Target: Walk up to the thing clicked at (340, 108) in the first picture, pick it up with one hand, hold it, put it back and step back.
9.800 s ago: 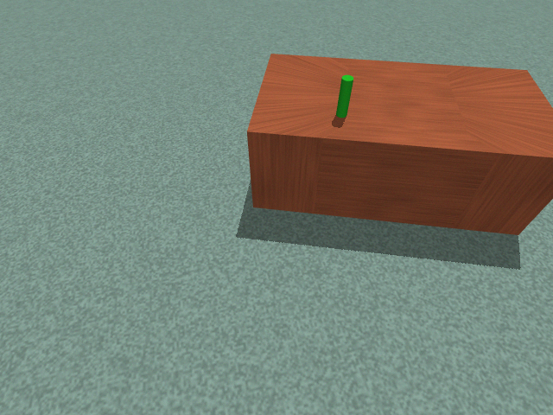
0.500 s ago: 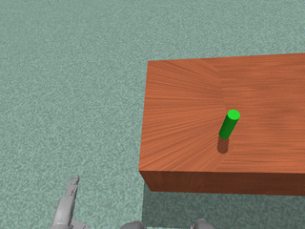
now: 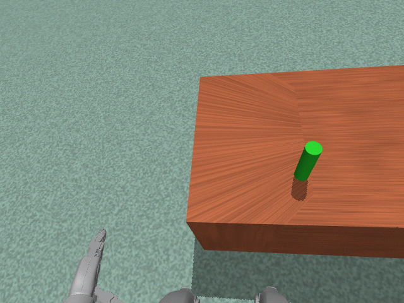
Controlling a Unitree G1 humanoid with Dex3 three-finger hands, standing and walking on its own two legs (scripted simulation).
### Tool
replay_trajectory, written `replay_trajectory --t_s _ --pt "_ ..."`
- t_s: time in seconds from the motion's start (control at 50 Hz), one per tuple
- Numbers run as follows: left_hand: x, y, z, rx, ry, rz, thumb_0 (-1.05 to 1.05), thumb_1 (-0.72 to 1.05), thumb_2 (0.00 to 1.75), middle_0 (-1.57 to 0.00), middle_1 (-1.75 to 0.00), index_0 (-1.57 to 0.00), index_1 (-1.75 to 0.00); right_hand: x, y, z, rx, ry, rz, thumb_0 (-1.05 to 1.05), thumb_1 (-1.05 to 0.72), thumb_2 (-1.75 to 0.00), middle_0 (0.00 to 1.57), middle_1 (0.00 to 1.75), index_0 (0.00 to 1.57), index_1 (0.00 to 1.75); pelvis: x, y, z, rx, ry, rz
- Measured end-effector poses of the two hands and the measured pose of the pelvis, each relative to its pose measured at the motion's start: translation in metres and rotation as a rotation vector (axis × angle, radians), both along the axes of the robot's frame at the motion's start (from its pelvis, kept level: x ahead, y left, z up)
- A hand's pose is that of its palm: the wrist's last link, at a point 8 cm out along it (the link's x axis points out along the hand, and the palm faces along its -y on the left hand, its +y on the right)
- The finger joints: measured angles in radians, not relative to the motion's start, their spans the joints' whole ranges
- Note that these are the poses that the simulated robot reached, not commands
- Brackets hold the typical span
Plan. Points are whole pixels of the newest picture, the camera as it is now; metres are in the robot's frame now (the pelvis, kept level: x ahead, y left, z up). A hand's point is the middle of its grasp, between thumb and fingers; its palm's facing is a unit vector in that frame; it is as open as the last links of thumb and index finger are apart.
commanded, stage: go down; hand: right
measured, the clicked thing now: (306, 162) +0.51 -0.21 -0.20
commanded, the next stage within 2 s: approach in 0.02 s
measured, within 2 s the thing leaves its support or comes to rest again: neither
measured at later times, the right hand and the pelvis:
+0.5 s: hand out of the picture +0.42 -0.36 -0.02, palm faces +0.23 +0.97 +0.06, open 17.7 cm; pelvis -0.02 +0.00 -0.04, yaw +1 degrees
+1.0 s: hand (336, 187) +0.44 -0.28 -0.22, palm faces +0.23 +0.97 +0.06, open 17.7 cm; pelvis -0.05 +0.00 -0.15, yaw +6 degrees
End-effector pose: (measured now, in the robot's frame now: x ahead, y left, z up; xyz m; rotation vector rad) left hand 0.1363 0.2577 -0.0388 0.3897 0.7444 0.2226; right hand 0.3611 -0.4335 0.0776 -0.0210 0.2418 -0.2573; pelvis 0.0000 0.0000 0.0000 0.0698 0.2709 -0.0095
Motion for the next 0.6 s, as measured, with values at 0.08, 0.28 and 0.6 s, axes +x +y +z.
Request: replay_trajectory --t_s 0.08,0.28,0.6 --pt "-0.003 -0.002 -0.001 -0.003 0.002 -0.001 -0.01 -0.53 0.06 -0.06 -0.06 -0.06 -0.05 0.002 -0.001 0.001 0.004 -0.006 -0.001 -0.01 0.6 -0.05 0.03 0.06 0.04 0.06 -0.002 -0.001 -0.001 0.002 0.004 0.0" --pt "-0.006 -0.004 -0.006 0.005 -0.002 -0.011 -0.01 -0.53 0.06 -0.06 -0.05 -0.06 -0.05 0.011 -0.002 -0.003 0.01 -0.061 0.008 -0.01 0.59 -0.06 0.03 0.06 0.04 0.06 -0.007 -0.002 -0.009 0.006 0.034 0.003" --pt "-0.011 0.002 -0.01 0.147 -0.079 -0.074 -0.01 -0.53 0.05 -0.05 -0.05 -0.05 -0.05 0.029 0.042 -0.152 0.067 -0.118 0.015 -0.01 0.6 -0.05 0.04 0.05 0.05 0.06 -0.024 -0.003 -0.065 0.031 0.164 0.027"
